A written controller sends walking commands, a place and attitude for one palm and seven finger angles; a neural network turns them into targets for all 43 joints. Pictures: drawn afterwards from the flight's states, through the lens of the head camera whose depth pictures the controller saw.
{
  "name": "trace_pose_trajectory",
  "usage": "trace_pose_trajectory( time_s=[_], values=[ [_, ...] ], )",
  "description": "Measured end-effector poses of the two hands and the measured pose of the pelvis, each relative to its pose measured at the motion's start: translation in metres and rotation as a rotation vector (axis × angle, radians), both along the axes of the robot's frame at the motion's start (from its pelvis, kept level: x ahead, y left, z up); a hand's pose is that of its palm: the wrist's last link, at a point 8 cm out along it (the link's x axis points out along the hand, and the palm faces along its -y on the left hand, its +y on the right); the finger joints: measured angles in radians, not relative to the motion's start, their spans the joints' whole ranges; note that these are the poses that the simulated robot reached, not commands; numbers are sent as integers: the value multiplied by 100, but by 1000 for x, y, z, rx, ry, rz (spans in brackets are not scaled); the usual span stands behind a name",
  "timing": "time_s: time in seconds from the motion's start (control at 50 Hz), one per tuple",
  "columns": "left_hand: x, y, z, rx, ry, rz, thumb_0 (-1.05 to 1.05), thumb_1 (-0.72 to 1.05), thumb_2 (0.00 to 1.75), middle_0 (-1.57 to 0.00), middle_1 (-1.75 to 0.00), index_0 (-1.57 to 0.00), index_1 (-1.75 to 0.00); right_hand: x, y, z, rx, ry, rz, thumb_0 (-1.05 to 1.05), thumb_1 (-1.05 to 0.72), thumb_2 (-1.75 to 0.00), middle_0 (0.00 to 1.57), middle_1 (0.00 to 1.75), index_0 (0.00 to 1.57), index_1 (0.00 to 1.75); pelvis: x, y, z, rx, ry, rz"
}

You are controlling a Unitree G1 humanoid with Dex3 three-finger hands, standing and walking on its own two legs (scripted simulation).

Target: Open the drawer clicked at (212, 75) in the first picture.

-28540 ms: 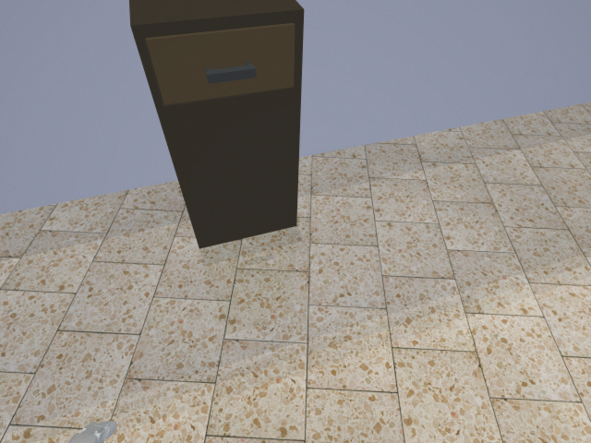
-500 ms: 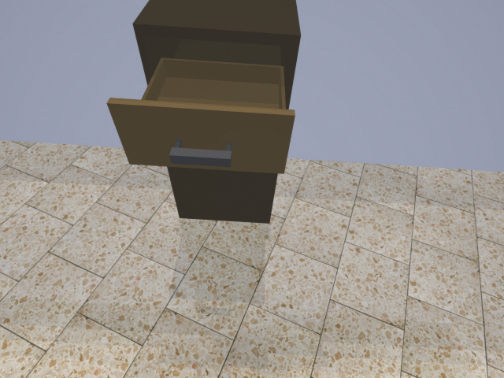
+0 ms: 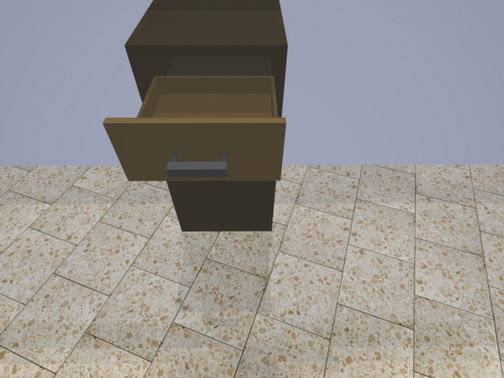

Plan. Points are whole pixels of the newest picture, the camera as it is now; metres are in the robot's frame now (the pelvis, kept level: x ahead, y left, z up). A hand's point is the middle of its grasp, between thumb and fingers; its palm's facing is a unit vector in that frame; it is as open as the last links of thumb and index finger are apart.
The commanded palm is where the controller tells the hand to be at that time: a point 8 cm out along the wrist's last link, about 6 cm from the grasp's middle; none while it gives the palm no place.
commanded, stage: let the arm hang, fingers relaxed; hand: left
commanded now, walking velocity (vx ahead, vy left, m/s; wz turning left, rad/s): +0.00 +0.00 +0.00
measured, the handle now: (198, 163) +0.55 +0.16 +0.00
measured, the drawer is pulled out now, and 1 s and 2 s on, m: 0.30 0.30 0.30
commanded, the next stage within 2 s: look to check the result in 0.22 s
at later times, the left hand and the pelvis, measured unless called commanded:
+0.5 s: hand out of the picture +0.00 +0.15 -0.17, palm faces +0.03 -0.98 -0.19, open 7.4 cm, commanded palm none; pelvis +0.01 -0.01 +0.00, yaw -1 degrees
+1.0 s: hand out of the picture +0.02 +0.15 -0.17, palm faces +0.03 -0.98 -0.20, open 7.4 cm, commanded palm none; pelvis +0.02 -0.03 +0.00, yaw +0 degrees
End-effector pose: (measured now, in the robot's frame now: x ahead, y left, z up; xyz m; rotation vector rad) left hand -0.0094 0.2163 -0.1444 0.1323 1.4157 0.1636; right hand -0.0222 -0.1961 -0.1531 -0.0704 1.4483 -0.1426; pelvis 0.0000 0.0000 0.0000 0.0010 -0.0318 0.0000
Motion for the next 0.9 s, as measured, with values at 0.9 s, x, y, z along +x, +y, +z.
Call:
trace_pose_trajectory(
  time_s=[0.9],
  values=[
    [20, -22, 2, 8, -5, -7, 1, 91, 90, -20, -30, -20, -30, 26, -41, 3, -41, -25, -3, 1, -91, -90, 20, 30, 20, 30, 13, -25, 1, 0, 1, -9]
  ],
)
